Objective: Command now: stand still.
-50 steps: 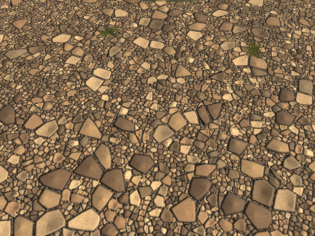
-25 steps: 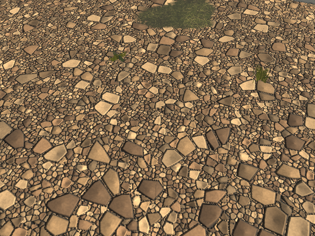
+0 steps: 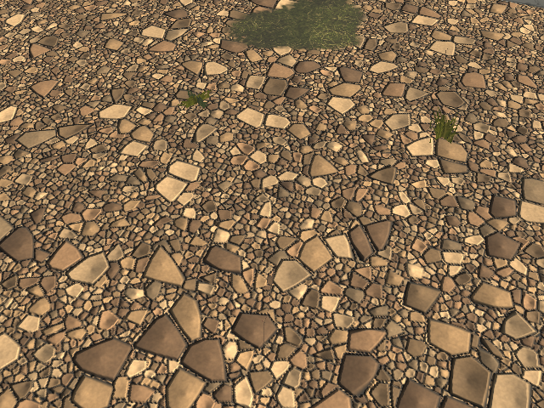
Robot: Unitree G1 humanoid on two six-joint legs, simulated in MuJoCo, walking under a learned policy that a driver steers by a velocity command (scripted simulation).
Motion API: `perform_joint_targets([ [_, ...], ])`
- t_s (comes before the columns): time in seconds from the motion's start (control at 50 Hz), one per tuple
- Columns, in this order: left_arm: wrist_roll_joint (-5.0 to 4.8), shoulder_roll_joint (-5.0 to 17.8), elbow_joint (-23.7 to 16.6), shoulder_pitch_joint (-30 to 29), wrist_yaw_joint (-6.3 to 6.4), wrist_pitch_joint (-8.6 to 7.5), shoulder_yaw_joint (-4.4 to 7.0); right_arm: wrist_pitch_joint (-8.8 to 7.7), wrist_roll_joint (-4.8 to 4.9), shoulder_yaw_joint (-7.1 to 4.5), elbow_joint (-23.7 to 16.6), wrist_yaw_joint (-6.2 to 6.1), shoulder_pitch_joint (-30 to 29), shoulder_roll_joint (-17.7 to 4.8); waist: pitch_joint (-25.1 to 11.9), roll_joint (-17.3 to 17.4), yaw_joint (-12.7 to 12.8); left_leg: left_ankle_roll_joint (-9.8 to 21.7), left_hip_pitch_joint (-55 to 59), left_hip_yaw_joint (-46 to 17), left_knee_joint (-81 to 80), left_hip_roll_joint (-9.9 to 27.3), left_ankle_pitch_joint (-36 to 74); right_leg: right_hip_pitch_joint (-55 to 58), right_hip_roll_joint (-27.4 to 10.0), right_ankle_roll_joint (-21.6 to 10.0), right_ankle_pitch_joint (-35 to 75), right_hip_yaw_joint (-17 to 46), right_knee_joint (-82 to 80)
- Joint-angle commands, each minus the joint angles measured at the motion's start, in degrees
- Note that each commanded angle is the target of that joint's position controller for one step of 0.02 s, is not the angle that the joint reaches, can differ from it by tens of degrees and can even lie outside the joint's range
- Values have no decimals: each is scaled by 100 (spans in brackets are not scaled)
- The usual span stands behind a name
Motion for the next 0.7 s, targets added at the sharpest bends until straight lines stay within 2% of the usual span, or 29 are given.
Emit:
perform_joint_targets([
  [0.02, -1, 626, -120, 80, 31, -37, 100, -53, 4, -109, -93, -22, 98, -637, -60, 47, -3, 86, -360, -296, -546, 337, 1159, 240, -44, -122, 775, 44, -257],
  [0.08, -2, 595, -76, 149, 42, -35, 96, -53, 8, -94, 9, -23, 130, -613, -39, 45, -10, 84, -369, -279, -561, 327, 1118, 227, -35, -123, 759, 40, -262],
  [0.1, -6, 533, -17, 261, 47, -28, 84, -43, 14, -92, 83, -33, 228, -600, -157, 95, -19, 114, -322, -260, -629, 291, 491, 253, 58, -128, 256, -71, -204],
  [0.12, -39, 517, -3, 269, 57, -19, 91, -22, 51, -126, 110, -50, 261, -684, -71, 186, -60, 216, -391, -326, -717, 280, -629, 80, 221, -155, -502, -249, 28],
  [0.14, -66, 511, -48, 203, 63, -27, 99, -9, 90, -179, 101, -61, 289, -838, 121, 374, -122, 388, -542, -591, -899, 425, -1824, -256, 363, -185, -1221, -413, 370],
  [0.16, -62, 493, -146, 41, 56, -66, 99, -23, 116, -224, 96, -61, 408, -964, 374, 600, -228, 613, -622, -1106, -1228, 778, -2725, -749, 432, -210, -1520, -488, 817],
  [0.18, -70, 407, -267, -122, 22, -137, 79, -71, 139, -286, 120, -52, 567, -1139, 568, 929, -325, 909, -587, -1838, -1595, 1295, -3225, -1190, 421, -271, -1397, -465, 1379],
  [0.2, -100, 360, -348, -191, -32, -223, 67, -138, 155, -340, 131, -53, 633, -1248, 742, 1111, -364, 1187, -638, -2432, -1843, 1752, -3247, -1512, 190, -381, -1296, -197, 1929],
  [0.22, -150, 406, -406, -233, -89, -307, 88, -221, 130, -339, 119, -48, 632, -1176, 845, 1086, -361, 1335, -445, -2721, -1913, 1999, -2928, -1954, -3, -483, -1522, 47, 2399],
  [0.24, -197, 454, -445, -216, -142, -383, 107, -292, 129, -328, 84, -35, 581, -1074, 856, 969, -315, 1357, -138, -2747, -1868, 2094, -2563, -2339, -164, -578, -1743, 208, 2611],
  [0.28, -227, 473, -495, -174, -229, -528, 121, -361, 226, -323, -15, -18, 340, -983, 723, 706, -180, 1093, 124, -2170, -1676, 1888, -1718, -2204, -309, -701, -1590, 231, 1847],
  [0.3, -208, 437, -443, -51, -255, -575, 133, -357, 252, -331, -44, -6, 203, -1010, 573, 644, -73, 942, -89, -1706, -1534, 1623, -1318, -1576, -176, -692, -1231, 5, 1264],
  [0.32, -189, 368, -268, 343, -271, -596, 152, -324, 268, -341, -72, 12, 38, -1067, 384, 595, 151, 817, -601, -1228, -1307, 1329, -1062, -556, 86, -636, -536, -346, 660],
  [0.34, -163, 364, 7, 938, -271, -577, 204, -296, 243, -329, -76, 33, 40, -1033, 182, 519, 352, 742, -1155, -929, -935, 1078, -898, 502, 402, -511, 17, -603, 440],
  [0.36, -142, 426, 194, 1491, -261, -539, 262, -309, 203, -271, -101, 47, 7, -873, 42, 270, 563, 598, -1608, -608, -249, 808, -416, 1262, 425, -489, 27, -452, 318],
  [0.38, -111, 815, 257, 2173, -214, -533, 358, -343, 115, -140, -193, 85, -109, -449, -180, -954, 796, 184, -2296, 105, 1766, 267, -330, 1881, -700, -830, -704, 1203, -486],
  [0.4, -87, 1355, 262, 2644, -275, -589, 401, -453, 140, -104, -441, 66, -73, -213, -479, -2020, 720, 14, -3423, 68, 3354, -340, -1642, 2361, -1913, -1731, -1623, 3940, -1573],
  [0.42, -31, 1103, 192, 2162, -292, -679, 293, -535, 320, -163, -452, 76, -121, -487, -103, -1296, 461, 142, -3902, -488, 4333, 108, -1533, 1934, -2179, -1972, -2631, 4377, -1739],
  [0.44, -53, 788, -19, 1601, -307, -741, 203, -603, 380, -185, -490, 120, -289, -646, 372, -808, 305, 300, -4241, -529, 4541, 440, -878, 1582, -1962, -1758, -2663, 3687, -1726],
  [0.46, -41, 646, -163, 1237, -343, -762, 141, -636, 324, -215, -415, 132, -250, -691, 469, -555, 163, 358, -4160, -408, 4411, 649, -295, 1359, -1657, -1513, -2078, 2963, -1746],
  [0.48, -34, 569, -255, 1045, -369, -759, 99, -650, 237, -259, -375, 125, -259, -736, 498, -449, 72, 354, -3966, -375, 4042, 798, 158, 1168, -1422, -1323, -1234, 2367, -1773],
  [0.5, -13, 392, -268, 1089, -369, -728, 42, -630, 181, -295, -343, 149, -264, -759, 443, -452, 49, 324, -3682, -293, 3761, 872, 460, 1065, -1165, -1159, -497, 1796, -1810],
  [0.52, 8, 405, -231, 1275, -347, -705, 31, -603, 170, -287, -325, 179, -272, -638, 384, -576, 63, 258, -3500, -186, 3541, 884, 655, 1018, -1063, -1138, 140, 1459, -1819],
  [0.58, 22, 532, -179, 1648, -234, -644, 35, -533, 127, -246, -495, 210, -754, -404, 368, -379, 135, 22, -3624, 55, 2825, 812, 1093, 1121, -916, -1234, 1532, 888, -1843],
  [0.64, 10, 625, -256, 1711, -150, -598, 46, -541, 156, -155, -784, 255, -1535, -237, 487, -373, 272, -79, -3247, 247, 1542, 633, 1760, 822, -758, -1186, 1636, 495, -2023],
  [0.7, -42, 641, -192, 2002, -124, -585, 79, -551, 192, -111, -954, 333, -2046, -254, 644, -402, 372, -32, -2974, 343, 828, 491, 2105, 941, -846, -1210, 1566, 362, -2135],
])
